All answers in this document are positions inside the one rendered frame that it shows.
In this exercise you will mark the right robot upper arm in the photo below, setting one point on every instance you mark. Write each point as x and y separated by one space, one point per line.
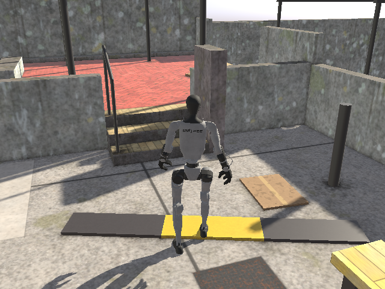
211 126

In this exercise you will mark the left robot hand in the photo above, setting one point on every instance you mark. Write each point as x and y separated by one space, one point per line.
166 162

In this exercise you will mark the left robot upper arm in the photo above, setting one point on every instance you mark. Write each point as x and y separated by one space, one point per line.
174 126

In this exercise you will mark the robot right foot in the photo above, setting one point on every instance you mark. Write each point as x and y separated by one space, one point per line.
203 232

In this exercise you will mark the right robot hand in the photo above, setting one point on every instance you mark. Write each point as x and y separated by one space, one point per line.
228 175

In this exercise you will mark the robot right forearm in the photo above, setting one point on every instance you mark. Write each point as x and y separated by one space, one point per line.
223 161

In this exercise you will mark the robot left forearm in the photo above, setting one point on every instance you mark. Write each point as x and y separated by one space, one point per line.
164 155

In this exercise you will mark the right robot shin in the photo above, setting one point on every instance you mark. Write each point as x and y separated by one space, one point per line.
205 211

